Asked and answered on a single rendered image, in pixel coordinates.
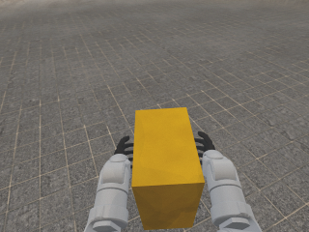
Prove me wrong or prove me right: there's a carton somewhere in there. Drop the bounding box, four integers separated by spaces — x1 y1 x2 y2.
131 107 205 230

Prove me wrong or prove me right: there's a robot left forearm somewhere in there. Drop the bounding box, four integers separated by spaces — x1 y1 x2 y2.
83 154 131 232

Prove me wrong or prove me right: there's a robot right forearm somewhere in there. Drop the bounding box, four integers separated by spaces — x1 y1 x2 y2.
202 150 263 232

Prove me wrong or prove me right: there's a right robot hand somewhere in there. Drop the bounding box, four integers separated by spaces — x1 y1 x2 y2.
194 131 215 165

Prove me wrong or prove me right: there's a left robot hand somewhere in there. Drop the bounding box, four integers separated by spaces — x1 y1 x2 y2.
114 136 134 169

